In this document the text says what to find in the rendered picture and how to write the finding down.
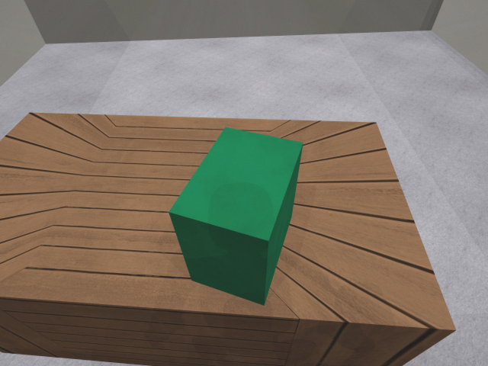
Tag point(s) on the pedestal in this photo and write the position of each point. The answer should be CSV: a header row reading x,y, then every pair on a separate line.
x,y
91,267

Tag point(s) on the carton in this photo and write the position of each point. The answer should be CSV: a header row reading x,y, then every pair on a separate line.
x,y
233,215

